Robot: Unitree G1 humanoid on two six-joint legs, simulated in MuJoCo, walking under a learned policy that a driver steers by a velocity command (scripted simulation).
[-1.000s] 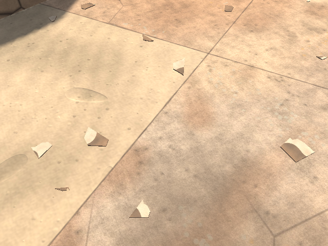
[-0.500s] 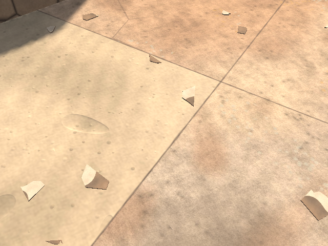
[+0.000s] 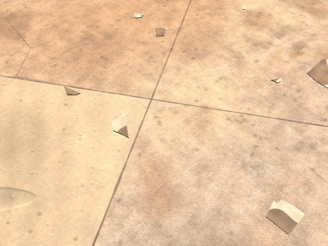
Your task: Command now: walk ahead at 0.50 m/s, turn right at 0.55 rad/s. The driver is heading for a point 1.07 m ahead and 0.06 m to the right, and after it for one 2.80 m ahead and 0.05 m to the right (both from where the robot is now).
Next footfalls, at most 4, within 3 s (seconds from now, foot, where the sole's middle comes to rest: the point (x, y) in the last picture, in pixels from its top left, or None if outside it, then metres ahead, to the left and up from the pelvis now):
0.36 left None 0.40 0.12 -0.76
0.86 right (221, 211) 0.58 -0.20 -0.76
1.42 left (179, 142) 0.92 -0.05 -0.76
1.86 right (209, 101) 1.18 -0.22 -0.76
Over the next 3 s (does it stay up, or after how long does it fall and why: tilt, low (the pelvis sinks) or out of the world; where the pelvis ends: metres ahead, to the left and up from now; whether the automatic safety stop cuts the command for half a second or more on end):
stays up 1.07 -0.10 0.01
